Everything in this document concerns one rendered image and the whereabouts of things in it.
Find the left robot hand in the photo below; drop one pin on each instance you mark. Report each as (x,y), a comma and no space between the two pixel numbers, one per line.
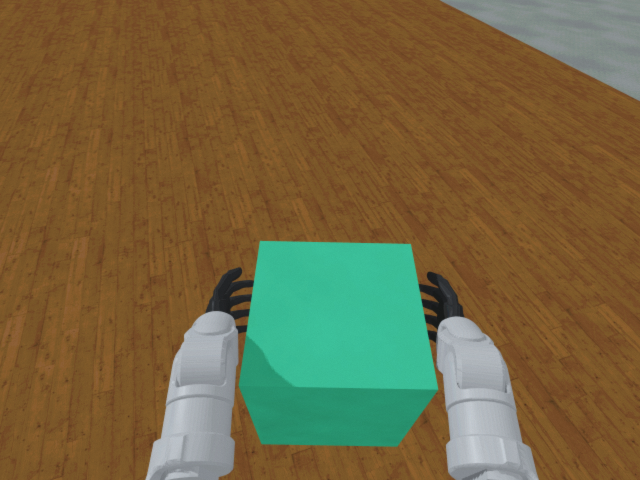
(221,300)

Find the right robot hand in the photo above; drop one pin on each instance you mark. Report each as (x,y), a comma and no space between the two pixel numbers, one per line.
(448,305)

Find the left robot forearm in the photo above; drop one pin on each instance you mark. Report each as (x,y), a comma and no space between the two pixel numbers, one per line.
(195,442)

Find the right robot forearm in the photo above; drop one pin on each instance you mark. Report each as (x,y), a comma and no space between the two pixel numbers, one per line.
(485,439)

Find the carton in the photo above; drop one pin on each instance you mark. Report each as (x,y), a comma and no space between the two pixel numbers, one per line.
(337,350)

